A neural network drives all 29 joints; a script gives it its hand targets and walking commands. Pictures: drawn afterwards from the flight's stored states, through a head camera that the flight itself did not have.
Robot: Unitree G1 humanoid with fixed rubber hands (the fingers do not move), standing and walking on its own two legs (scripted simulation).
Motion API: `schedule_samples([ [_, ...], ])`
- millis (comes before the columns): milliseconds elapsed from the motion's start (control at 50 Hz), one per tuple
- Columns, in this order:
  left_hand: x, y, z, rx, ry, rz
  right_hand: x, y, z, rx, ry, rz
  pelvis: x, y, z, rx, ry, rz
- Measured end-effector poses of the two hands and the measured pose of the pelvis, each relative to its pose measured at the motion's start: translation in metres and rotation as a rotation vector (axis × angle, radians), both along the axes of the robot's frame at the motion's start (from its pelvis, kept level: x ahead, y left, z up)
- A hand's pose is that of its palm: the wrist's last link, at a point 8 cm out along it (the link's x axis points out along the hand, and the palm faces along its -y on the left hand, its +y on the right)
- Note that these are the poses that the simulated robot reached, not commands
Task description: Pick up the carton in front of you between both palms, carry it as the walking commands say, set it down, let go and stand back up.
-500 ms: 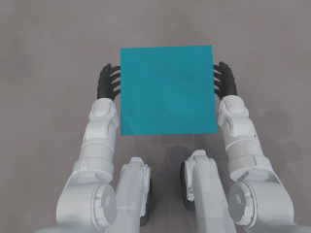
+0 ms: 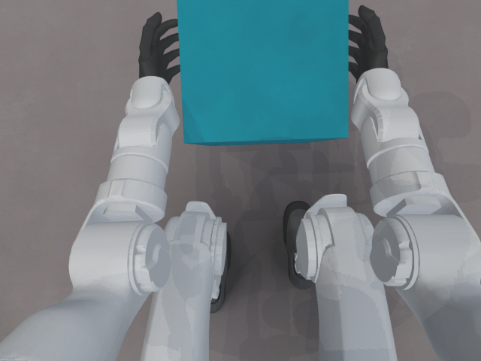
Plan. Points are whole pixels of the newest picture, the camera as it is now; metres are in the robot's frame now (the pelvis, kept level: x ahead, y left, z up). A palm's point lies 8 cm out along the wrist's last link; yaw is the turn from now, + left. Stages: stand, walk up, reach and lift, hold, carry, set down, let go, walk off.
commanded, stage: set down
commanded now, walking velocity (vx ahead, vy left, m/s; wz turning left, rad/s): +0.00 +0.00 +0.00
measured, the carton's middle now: (260, 82) +0.51 -0.04 -0.22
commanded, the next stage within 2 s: none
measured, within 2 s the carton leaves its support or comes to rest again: rests again in 0.64 s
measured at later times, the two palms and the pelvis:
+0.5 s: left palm (171, 85) +0.51 +0.11 -0.20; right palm (360, 69) +0.51 -0.19 -0.20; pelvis -0.01 +0.01 -0.05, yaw +0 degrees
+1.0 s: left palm (173, 85) +0.51 +0.11 -0.21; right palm (361, 72) +0.51 -0.20 -0.21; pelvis -0.02 +0.00 -0.06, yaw +0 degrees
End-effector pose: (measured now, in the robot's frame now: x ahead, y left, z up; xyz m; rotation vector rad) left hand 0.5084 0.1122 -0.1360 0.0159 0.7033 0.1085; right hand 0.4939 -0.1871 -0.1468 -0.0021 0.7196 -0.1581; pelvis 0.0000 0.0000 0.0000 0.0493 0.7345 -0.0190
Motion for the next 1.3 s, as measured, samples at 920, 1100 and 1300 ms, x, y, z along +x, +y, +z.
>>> schedule_samples([
  [920,0.006,-0.004,-0.075,-0.037,0.046,-0.087,0.014,-0.013,-0.066,-0.010,0.071,0.044,-0.014,0.005,-0.059,-0.024,-0.124,0.020],
  [1100,0.006,-0.002,-0.076,-0.043,0.042,-0.110,0.014,-0.013,-0.067,0.002,0.067,0.046,-0.016,0.005,-0.059,-0.025,-0.139,0.018],
  [1300,0.001,0.008,-0.090,0.005,0.061,-0.128,0.007,-0.019,-0.081,-0.013,0.080,0.035,-0.018,0.004,-0.058,-0.024,-0.163,0.014],
])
